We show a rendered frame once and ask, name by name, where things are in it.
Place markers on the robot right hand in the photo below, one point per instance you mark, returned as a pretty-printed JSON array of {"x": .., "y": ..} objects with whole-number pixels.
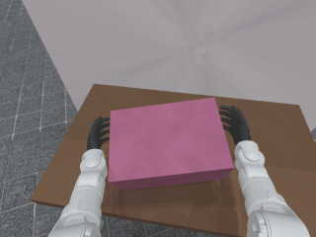
[{"x": 238, "y": 125}]

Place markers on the robot left forearm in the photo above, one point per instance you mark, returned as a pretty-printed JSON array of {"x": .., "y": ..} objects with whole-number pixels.
[{"x": 88, "y": 193}]

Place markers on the table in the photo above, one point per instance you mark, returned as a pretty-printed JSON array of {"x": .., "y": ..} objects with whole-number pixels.
[{"x": 214, "y": 207}]

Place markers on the robot left hand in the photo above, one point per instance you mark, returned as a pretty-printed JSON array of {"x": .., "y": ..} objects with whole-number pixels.
[{"x": 94, "y": 139}]

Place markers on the left robot upper arm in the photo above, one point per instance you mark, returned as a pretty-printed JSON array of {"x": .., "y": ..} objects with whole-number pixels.
[{"x": 85, "y": 229}]

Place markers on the right robot upper arm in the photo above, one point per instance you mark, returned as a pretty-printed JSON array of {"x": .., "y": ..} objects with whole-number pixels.
[{"x": 264, "y": 223}]

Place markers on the carton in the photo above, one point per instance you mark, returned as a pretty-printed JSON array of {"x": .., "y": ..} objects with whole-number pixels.
[{"x": 167, "y": 144}]

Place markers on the robot right forearm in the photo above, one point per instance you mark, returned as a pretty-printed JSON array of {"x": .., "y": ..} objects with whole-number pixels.
[{"x": 256, "y": 185}]

